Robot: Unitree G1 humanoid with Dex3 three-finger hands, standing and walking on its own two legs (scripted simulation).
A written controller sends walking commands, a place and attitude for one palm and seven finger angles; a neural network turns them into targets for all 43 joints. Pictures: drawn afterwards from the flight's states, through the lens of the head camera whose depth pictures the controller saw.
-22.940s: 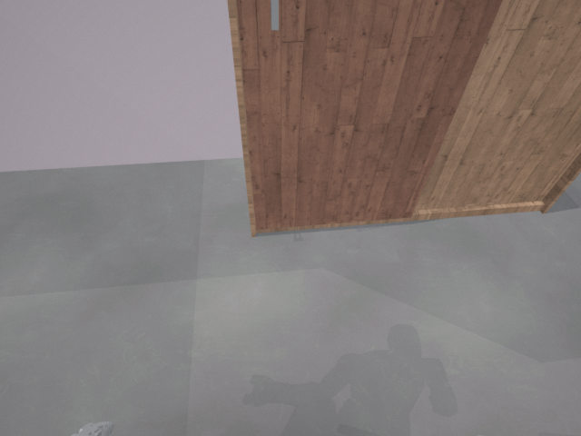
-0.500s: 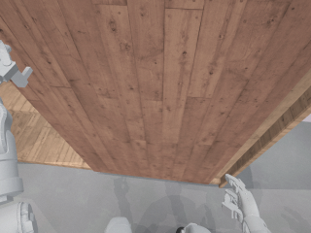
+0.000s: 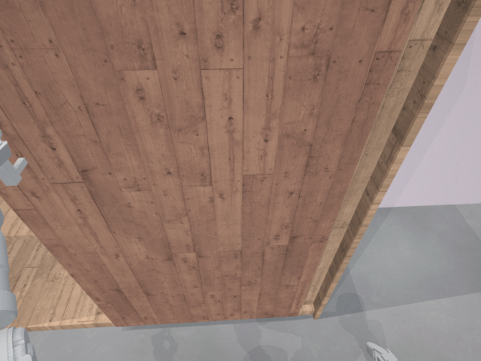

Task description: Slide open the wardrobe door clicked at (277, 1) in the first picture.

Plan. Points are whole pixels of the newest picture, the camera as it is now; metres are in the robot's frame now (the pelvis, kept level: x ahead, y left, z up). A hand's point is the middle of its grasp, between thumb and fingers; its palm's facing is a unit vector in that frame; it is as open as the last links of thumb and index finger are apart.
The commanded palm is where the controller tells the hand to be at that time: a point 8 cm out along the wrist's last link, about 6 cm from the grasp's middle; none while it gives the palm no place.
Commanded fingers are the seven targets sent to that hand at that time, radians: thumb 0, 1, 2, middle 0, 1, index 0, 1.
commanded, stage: stop walking and hold the door there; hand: left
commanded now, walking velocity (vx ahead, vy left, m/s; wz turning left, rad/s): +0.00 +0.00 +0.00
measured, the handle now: out of the picture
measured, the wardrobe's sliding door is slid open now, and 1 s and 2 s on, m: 0.61 0.61 0.61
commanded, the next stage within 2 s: none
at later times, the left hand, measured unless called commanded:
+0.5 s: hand out of the picture +0.34 +0.37 +0.22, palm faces +0.69 -0.70 -0.18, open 7.0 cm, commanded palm +0.29 +0.38 +0.19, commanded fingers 0.00 0.90 0.90 -0.45 -1.40 -0.45 -1.40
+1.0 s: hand out of the picture +0.33 +0.38 +0.21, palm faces +0.58 -0.79 -0.21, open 7.2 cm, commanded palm +0.29 +0.39 +0.19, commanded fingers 0.00 0.90 0.90 -0.45 -1.40 -0.45 -1.40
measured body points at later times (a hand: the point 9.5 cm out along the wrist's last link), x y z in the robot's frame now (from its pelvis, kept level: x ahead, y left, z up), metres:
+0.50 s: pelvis -0.02 +0.00 +0.00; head -0.04 -0.02 +0.45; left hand +0.30 +0.41 +0.23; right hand +0.08 -0.29 -0.11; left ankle +0.02 +0.11 -0.74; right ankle +0.00 -0.12 -0.74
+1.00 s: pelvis -0.05 +0.06 -0.01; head -0.03 +0.04 +0.44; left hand +0.30 +0.42 +0.23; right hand +0.12 -0.18 -0.11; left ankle +0.02 +0.11 -0.74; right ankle -0.07 -0.06 -0.69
